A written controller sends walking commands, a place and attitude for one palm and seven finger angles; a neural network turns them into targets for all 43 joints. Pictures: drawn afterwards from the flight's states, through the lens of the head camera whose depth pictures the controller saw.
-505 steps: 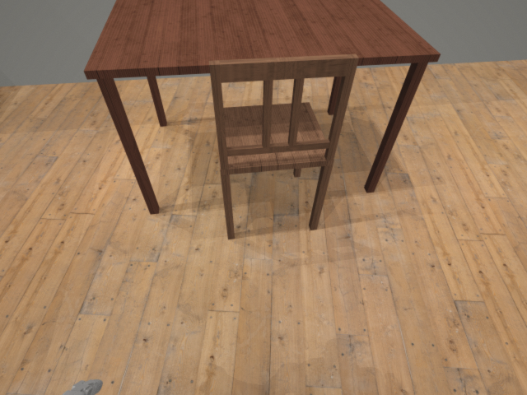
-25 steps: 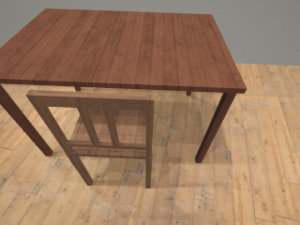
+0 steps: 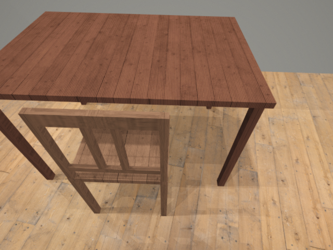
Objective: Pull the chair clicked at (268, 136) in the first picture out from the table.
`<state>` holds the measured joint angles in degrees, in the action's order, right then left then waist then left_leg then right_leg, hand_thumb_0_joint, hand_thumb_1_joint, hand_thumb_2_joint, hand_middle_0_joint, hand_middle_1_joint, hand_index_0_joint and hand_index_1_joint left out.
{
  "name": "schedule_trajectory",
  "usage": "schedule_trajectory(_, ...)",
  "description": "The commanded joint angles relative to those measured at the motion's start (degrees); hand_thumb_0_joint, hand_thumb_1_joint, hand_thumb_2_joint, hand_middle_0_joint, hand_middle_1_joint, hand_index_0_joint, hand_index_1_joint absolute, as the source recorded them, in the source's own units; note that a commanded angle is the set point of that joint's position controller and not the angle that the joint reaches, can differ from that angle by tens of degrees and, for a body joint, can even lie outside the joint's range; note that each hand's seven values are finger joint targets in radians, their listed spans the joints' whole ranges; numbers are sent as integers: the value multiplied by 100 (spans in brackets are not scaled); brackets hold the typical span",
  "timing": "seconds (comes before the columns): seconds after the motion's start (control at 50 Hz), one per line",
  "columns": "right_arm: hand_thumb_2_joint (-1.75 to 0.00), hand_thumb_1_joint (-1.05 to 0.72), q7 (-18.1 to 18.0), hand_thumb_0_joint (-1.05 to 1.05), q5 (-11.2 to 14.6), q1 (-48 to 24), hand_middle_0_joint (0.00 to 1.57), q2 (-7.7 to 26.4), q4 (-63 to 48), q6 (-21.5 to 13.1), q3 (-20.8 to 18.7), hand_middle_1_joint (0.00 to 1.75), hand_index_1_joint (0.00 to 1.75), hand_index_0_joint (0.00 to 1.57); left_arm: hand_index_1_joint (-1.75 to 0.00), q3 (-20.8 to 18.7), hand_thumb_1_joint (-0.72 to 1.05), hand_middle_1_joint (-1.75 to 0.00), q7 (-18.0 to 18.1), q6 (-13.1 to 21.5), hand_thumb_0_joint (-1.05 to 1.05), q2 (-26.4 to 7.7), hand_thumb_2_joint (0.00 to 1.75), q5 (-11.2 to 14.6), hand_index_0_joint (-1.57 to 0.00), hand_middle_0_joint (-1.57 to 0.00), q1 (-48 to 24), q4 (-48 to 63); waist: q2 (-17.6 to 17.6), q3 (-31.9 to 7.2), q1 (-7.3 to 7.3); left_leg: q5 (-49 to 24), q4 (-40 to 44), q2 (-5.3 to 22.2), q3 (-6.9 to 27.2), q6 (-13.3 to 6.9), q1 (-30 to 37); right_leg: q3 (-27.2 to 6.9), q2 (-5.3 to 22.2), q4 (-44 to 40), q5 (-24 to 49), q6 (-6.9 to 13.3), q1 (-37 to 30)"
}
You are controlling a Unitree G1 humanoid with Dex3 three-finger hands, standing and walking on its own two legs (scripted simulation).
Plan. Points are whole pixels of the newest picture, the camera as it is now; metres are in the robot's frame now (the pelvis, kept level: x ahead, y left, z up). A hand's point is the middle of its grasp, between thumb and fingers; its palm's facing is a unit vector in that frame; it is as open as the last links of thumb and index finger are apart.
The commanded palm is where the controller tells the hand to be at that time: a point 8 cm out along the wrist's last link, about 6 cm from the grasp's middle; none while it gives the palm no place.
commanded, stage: come to a stop and stand still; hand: left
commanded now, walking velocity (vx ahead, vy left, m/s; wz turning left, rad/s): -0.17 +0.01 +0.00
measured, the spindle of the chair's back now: (94, 148) +0.44 +0.28 -0.11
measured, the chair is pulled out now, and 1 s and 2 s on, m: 0.00 0.00 0.00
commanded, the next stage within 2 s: look again from close up in 0.94 s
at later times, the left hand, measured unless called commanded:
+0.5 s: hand out of the picture +0.02 +0.22 -0.16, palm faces +0.04 -0.96 -0.28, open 7.4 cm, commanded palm none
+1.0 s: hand out of the picture -0.08 +0.22 -0.17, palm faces +0.00 -0.98 -0.20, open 7.4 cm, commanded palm none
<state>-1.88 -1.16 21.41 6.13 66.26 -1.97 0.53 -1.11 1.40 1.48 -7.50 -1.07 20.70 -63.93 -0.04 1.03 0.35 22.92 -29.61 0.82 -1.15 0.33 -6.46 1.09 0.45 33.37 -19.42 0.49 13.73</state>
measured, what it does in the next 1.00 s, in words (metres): shifts its weight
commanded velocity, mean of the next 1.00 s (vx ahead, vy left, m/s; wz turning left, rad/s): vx -0.03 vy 0.01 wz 0.00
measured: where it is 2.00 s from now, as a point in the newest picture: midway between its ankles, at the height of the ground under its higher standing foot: outside the picture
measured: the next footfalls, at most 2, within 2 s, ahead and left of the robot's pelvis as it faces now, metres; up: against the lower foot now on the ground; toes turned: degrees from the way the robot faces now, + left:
none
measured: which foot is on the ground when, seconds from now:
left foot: down 0.00-1.00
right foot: down 0.00-1.00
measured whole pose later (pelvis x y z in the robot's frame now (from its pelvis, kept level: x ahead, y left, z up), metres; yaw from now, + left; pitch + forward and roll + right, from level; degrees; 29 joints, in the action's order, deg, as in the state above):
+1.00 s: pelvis -0.07 +0.04 +0.01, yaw +0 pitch -2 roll +0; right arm 0.0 -0.7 15.1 9.2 61.3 0.4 0.3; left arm 1.3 2.0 -0.6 -11.1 -0.7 18.2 -60.0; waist -1.3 3.4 0.0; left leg 16.0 -28.0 -2.2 -2.8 -2.9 -10.5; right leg 0.0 3.5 26.5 -9.7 -2.9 15.2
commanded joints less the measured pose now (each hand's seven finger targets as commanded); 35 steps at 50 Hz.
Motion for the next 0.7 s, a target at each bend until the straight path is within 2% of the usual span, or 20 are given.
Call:
schedule_trajectory(0.0, -90, -90, -128, 0, 59, 339, 20, 415, -173, -101, -56, 30, 30, 20, -30, -91, 90, -30, 108, 159, 0, -563, 90, 63, -20, -20, 673, -18, -373, -84, 22, -2558, 86, 287, 50, -79, -662, -580, 824, -177, 5199, 378, -1039)
schedule_trajectory(0.02, -90, -90, -144, 0, 86, 326, 20, 400, -160, -83, -67, 30, 30, 20, -30, -79, 90, -30, 137, 170, 0, -601, 90, 84, -20, -20, 631, -24, -409, -183, -5, -2702, 174, 296, 64, -25, -600, -551, 882, -181, 5826, 339, -1167)
schedule_trajectory(0.06, -90, -90, -161, 0, 118, 303, 20, 460, -176, -37, -119, 30, 30, 20, -30, -91, 90, -30, 176, 139, 0, -676, 90, 91, -20, -20, 491, 63, -242, -281, -33, -3046, 309, 340, 65, -10, -370, -487, 868, -108, 5906, 278, -1163)
schedule_trajectory(0.1, -90, -90, -174, 0, 110, 227, 20, 517, -223, 5, -174, 30, 30, 20, -30, -119, 90, -30, 199, 74, 0, -698, 90, 88, -20, -20, 327, 183, 55, -219, -38, -3689, 303, 409, 55, -34, -132, -457, 787, -16, 5368, 235, -849)
schedule_trajectory(0.16, -90, -90, -170, 0, 87, 136, 20, 570, -336, 56, -252, 30, 30, 20, -30, -171, 90, -30, 209, 5, 0, -695, 90, 61, -20, -20, 172, 296, 124, -290, -23, -4040, 170, 488, 36, -95, 52, -430, 729, -18, 4556, 215, -588)
schedule_trajectory(0.26, -90, -90, -124, 0, 74, -60, 20, 599, -443, 68, -228, 30, 30, 20, -30, -113, 90, -30, 175, -59, 0, -603, 90, 34, -20, -20, -59, 422, 51, -197, -27, -3251, 485, 566, 217, -159, 5, -475, 637, -347, 3115, 220, -387)
schedule_trajectory(0.28, -90, -90, -93, 0, 26, -587, 20, 1631, -1032, 73, -393, 30, 30, 20, -30, -127, 90, -30, 151, 31, 0, -1845, 90, 7, -20, -20, -290, 899, 209, 82, -62, -3507, 622, 272, 395, -152, -131, -347, 223, -176, 2824, 269, -500)
schedule_trajectory(0.3, -90, -90, -70, 0, 33, -759, 20, 1561, -1199, -66, -533, 30, 30, 20, -30, -202, 90, -30, 170, 35, 0, -1339, 90, 18, -20, -20, -139, 973, 6, -421, 78, -3432, 16, 540, 376, -231, -267, -405, 481, -199, 2436, 242, -413)
schedule_trajectory(0.32, -90, -90, -63, 0, 38, -739, 20, 1315, -1249, -61, -510, 30, 30, 20, -30, -170, 90, -30, 167, 50, 0, -1244, 90, 16, -20, -20, -163, 978, 64, -931, -24, -3417, -231, 404, 292, -237, -206, -580, 617, -147, 3323, 343, -734)
schedule_trajectory(0.34, -90, -90, -58, 0, 46, -730, 20, 1218, -1312, -24, -514, 30, 30, 20, -30, -184, 90, -30, 174, 65, 0, -1232, 90, 36, -20, -20, -144, 1042, -228, -975, -23, -2613, -375, 271, 228, -193, -461, -781, 804, -270, 3569, 411, -877)
schedule_trajectory(0.38, -90, -90, 5, 0, 39, -759, 20, 1049, -1420, 92, -434, 30, 30, 20, -30, -150, 90, -30, 181, 52, 0, -1322, 90, 29, -20, -20, -300, 1155, -846, -612, -94, -905, -386, 37, 120, -152, -949, -1235, 1155, -689, 3095, 555, -816)
schedule_trajectory(0.4, -90, -90, 15, 0, 35, -804, 20, 1128, -1445, 125, -457, 30, 30, 20, -30, -178, 90, -30, 173, 42, 0, -1452, 90, 20, -20, -20, -469, 1213, -772, -328, -153, -709, -364, 37, 151, -142, -932, -1279, 1206, -917, 2242, 569, -421)
schedule_trajectory(0.42, -90, -90, 28, 0, 27, -844, 20, 1243, -1474, 132, -477, 30, 30, 20, -30, -194, 90, -30, 161, 22, 0, -1549, 90, 15, -20, -20, -691, 1314, -571, -58, -218, -804, -221, 82, 212, -164, -805, -1197, 1101, -1026, 1500, 522, 35)
schedule_trajectory(0.46, -90, -90, 59, 0, 10, -884, 20, 1410, -1498, 102, -492, 30, 30, 20, -30, -198, 90, -30, 133, -5, 0, -1596, 90, 8, -20, -20, -946, 1433, -174, 198, -209, -1082, 75, 236, 381, -235, -782, -850, 767, -955, 871, 332, 348)
schedule_trajectory(0.48, -90, -90, 97, 0, -17, -854, 20, 1339, -1478, 103, -422, 30, 30, 20, -30, -130, 90, -30, 124, -55, 0, -1426, 90, 1, -20, -20, -934, 1456, -68, 182, -174, -1088, 311, 351, 466, -287, -793, -650, 574, -864, 632, 222, 295)
schedule_trajectory(0.54, -90, -90, 107, 0, -16, -1144, 20, 1682, -1585, 63, -425, 30, 30, 20, -30, -100, 90, -30, 77, -86, 0, -1480, 90, 1, -20, -20, -931, 1434, 413, 237, -54, -815, 860, 601, 762, -349, -1137, -203, 352, -671, 556, 32, 74)
schedule_trajectory(0.58, -90, -90, 129, 0, -26, -1173, 20, 1629, -1569, 74, -359, 30, 30, 20, -30, -35, 90, -30, 52, -122, 0, -1361, 90, -12, -20, -20, -871, 1400, 520, 226, 0, -505, 1060, 631, 787, -340, -1252, -148, 334, -697, 511, -5, -107)
schedule_trajectory(0.62, -90, -90, 137, 0, -22, -1191, 20, 1640, -1552, 100, -340, 30, 30, 20, -30, -15, 90, -30, 38, -140, 0, -1387, 90, -6, -20, -20, -810, 1323, 460, 337, -2, 40, 1220, 596, 800, -300, -1396, -133, 371, -769, 433, -44, -128)
schedule_trajectory(0.66, -90, -90, 144, 0, -13, -1178, 20, 1659, -1526, 107, -339, 30, 30, 20, -30, -9, 90, -30, 29, -120, 0, -1424, 90, -2, -20, -20, -785, 1277, 383, 341, -9, 78, 1242, 561, 795, -288, -1357, -168, 425, -834, 500, -42, -103)
schedule_trajectory(0.68, -90, -90, 159, 0, -20, -1094, 20, 1547, -1475, 122, -296, 30, 30, 20, -30, 28, 90, -30, 31, -136, 0, -1313, 90, -10, -20, -20, -723, 1246, 265, 303, -9, 109, 1273, 567, 779, -288, -1296, -174, 418, -866, 456, -49, -116)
